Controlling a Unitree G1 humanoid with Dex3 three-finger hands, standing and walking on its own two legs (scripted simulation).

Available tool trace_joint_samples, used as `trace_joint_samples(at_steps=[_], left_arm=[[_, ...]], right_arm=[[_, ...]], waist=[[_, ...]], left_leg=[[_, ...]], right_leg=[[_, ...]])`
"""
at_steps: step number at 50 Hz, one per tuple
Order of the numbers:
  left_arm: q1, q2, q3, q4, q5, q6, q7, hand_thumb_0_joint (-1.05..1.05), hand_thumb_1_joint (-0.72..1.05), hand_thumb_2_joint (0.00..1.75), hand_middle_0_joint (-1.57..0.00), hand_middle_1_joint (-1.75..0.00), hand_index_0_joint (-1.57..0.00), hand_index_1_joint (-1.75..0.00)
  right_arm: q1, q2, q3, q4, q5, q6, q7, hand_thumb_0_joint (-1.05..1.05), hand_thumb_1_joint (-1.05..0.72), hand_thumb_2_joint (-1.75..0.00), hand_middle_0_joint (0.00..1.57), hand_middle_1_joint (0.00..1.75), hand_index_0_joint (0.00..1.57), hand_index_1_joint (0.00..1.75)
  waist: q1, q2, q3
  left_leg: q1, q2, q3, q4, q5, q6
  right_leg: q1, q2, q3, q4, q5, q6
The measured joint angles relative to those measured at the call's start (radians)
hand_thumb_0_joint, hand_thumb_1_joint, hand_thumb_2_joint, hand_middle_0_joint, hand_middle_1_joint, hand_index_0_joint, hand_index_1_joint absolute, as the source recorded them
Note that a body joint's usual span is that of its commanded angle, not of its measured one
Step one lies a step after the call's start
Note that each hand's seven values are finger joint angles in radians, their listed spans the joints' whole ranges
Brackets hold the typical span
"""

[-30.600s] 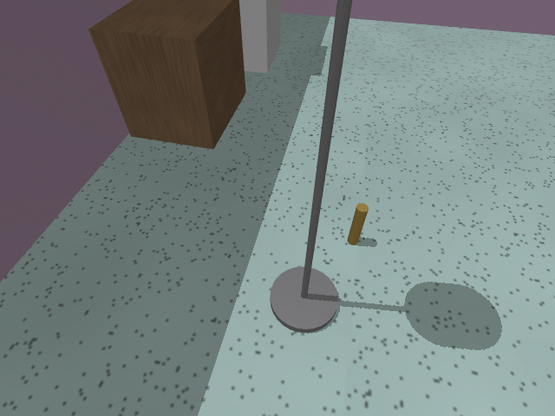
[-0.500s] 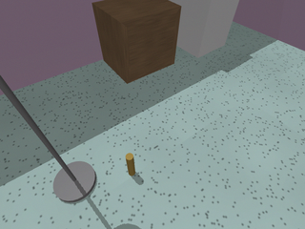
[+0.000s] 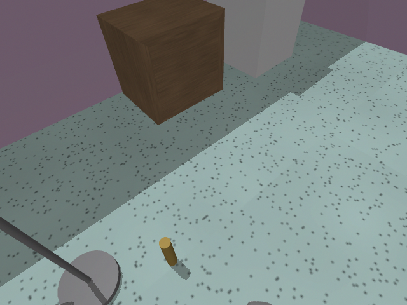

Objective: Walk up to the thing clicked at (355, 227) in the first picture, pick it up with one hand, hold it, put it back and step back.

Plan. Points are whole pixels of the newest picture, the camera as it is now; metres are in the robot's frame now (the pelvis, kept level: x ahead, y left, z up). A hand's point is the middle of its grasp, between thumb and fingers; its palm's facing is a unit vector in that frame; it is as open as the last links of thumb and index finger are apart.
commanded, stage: walk up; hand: left
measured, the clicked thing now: (168, 252) +0.44 +0.19 -0.64
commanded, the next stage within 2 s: none
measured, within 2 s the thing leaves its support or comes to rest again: neither
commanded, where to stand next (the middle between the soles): +0.15 -0.02 m, yaw +2 degrees
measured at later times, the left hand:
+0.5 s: hand out of the picture +0.15 +0.26 -0.16, palm faces -0.04 -0.94 -0.34, open 7.4 cm
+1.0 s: hand out of the picture +0.14 +0.26 -0.13, palm faces -0.02 -0.95 -0.32, open 7.4 cm
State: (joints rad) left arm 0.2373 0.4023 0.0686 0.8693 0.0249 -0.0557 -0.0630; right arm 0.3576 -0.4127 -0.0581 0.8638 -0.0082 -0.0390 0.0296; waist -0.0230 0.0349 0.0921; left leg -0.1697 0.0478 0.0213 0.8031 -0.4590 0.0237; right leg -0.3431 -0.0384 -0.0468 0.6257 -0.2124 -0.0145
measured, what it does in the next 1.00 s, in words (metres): steps on the spot: left foot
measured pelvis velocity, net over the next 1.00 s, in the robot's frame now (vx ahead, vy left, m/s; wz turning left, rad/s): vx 0.06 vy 0.01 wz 0.00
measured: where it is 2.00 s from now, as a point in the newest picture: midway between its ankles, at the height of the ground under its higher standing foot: outside the picture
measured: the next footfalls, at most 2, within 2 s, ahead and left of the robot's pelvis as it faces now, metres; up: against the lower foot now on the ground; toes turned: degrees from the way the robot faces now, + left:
left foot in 0.26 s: +0.17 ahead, +0.13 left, +0.00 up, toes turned +2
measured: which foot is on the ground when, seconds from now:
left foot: up 0.00-0.24, down 0.26-1.00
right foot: down 0.00-1.00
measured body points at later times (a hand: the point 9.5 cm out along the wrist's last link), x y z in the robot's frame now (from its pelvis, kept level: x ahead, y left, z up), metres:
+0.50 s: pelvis +0.07 +0.00 +0.00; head +0.11 +0.02 +0.45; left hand +0.16 +0.31 -0.13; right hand +0.18 -0.31 -0.11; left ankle +0.13 +0.13 -0.72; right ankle +0.06 -0.13 -0.72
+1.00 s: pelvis +0.06 +0.01 +0.02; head +0.07 +0.01 +0.47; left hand +0.14 +0.31 -0.11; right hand +0.15 -0.29 -0.11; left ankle +0.13 +0.13 -0.72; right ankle +0.06 -0.13 -0.72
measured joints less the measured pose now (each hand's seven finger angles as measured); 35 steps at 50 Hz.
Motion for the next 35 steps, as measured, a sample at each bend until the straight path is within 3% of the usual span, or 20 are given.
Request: trace_joint_samples(at_steps=[3, 5, 10, 13, 15, 18, 20, 22, 24, 35], left_arm=[[-0.005, -0.02, -0.015, -0.03, -0.018, -0.006, 0.012, 0.01, 0.9, 0.9, -0.2, -0.3, -0.2, -0.3], [0.001, -0.031, -0.027, -0.041, -0.02, -0.001, 0.019, 0.01, 0.9, 0.9, -0.2, -0.3, -0.2, -0.3], [0.01, -0.027, -0.047, -0.052, -0.008, 0.011, 0.033, 0.01, 0.9, 0.9, -0.2, -0.3, -0.2, -0.3], [0.0, -0.016, -0.054, -0.043, -0.021, 0.028, 0.042, 0.01, 0.9, 0.9, -0.2, -0.3, -0.2, -0.3], [-0.023, -0.01, -0.055, -0.022, -0.033, 0.049, 0.049, 0.01, 0.9, 0.9, -0.2, -0.3, -0.2, -0.3], [-0.051, -0.007, -0.055, 0.012, -0.04, 0.071, 0.056, 0.01, 0.9, 0.9, -0.2, -0.3, -0.2, -0.3], [-0.059, -0.003, -0.056, 0.031, -0.039, 0.068, 0.057, 0.01, 0.9, 0.9, -0.2, -0.3, -0.2, -0.3], [-0.069, -0.007, -0.057, 0.053, -0.034, 0.059, 0.058, 0.01, 0.9, 0.9, -0.2, -0.3, -0.2, -0.3], [-0.076, -0.006, -0.062, 0.072, -0.032, 0.058, 0.054, 0.01, 0.9, 0.9, -0.2, -0.3, -0.2, -0.3], [-0.119, -0.017, -0.075, 0.164, -0.028, 0.055, 0.054, 0.01, 0.9, 0.9, -0.2, -0.3, -0.2, -0.3]], right_arm=[[-0.029, 0.001, 0.009, 0.003, 0.005, 0.01, -0.008, 0.0, -0.91, -0.9, 0.2, 0.3, 0.21, 0.29], [-0.043, -0.002, 0.009, -0.003, 0.009, 0.006, -0.006, 0.0, -0.91, -0.9, 0.2, 0.3, 0.21, 0.29], [-0.073, 0.003, 0.009, -0.005, 0.002, 0.006, -0.007, 0.0, -0.91, -0.9, 0.2, 0.3, 0.21, 0.29], [-0.087, 0.006, 0.01, 0.01, -0.001, 0.002, -0.015, 0.0, -0.91, -0.9, 0.2, 0.3, 0.21, 0.29], [-0.108, 0.02, 0.01, 0.029, -0.007, 0.007, -0.023, 0.0, -0.91, -0.9, 0.2, 0.3, 0.21, 0.29], [-0.14, 0.034, 0.027, 0.042, -0.004, 0.014, -0.021, 0.0, -0.91, -0.9, 0.2, 0.3, 0.21, 0.29], [-0.163, 0.039, 0.037, 0.047, 0.0, 0.019, -0.021, 0.0, -0.91, -0.9, 0.2, 0.3, 0.21, 0.29], [-0.194, 0.038, 0.039, 0.054, 0.008, 0.025, -0.024, 0.0, -0.91, -0.9, 0.2, 0.3, 0.21, 0.3], [-0.221, 0.041, 0.039, 0.061, 0.013, 0.028, -0.025, 0.0, -0.91, -0.9, 0.2, 0.3, 0.21, 0.3], [-0.317, 0.039, 0.049, 0.148, 0.016, 0.036, -0.014, 0.0, -0.91, -0.9, 0.2, 0.3, 0.21, 0.29]], waist=[[0.021, -0.001, 0.012], [0.024, 0.004, 0.01], [0.033, -0.005, 0.011], [0.034, -0.02, 0.019], [0.034, -0.049, 0.027], [0.028, -0.062, 0.029], [0.031, -0.069, 0.024], [0.031, -0.055, 0.029], [0.029, -0.056, 0.029], [0.038, -0.028, 0.007]], left_leg=[[-0.132, -0.042, -0.038, 0.251, -0.036, 0.012], [-0.195, -0.037, -0.036, 0.266, -0.008, 0.009], [-0.235, -0.008, -0.008, 0.021, 0.068, -0.015], [-0.187, -0.017, 0.003, -0.164, 0.226, -0.009], [-0.187, -0.034, 0.01, -0.147, 0.216, -0.014], [-0.201, -0.027, 0.002, -0.116, 0.184, -0.013], [-0.21, -0.023, 0.001, -0.108, 0.176, -0.017], [-0.213, -0.01, -0.008, -0.102, 0.173, -0.023], [-0.203, -0.014, -0.008, -0.123, 0.183, -0.026], [-0.129, -0.022, 0.0, -0.243, 0.248, -0.024]], right_leg=[[0.031, -0.004, 0.006, -0.007, -0.029, -0.009], [0.056, -0.001, 0.004, -0.039, -0.028, -0.013], [0.073, 0.01, 0.002, -0.047, -0.053, -0.008], [0.054, 0.007, -0.001, 0.038, -0.115, 0.008], [0.04, -0.008, 0.009, 0.092, -0.152, 0.012], [0.042, 0.017, 0.034, 0.124, -0.234, -0.016], [0.066, 0.02, 0.036, 0.076, -0.163, -0.018], [0.078, 0.031, 0.028, 0.052, -0.16, 0.012], [0.083, 0.027, 0.028, 0.044, -0.163, 0.021], [0.146, 0.02, 0.032, -0.057, -0.108, 0.026]])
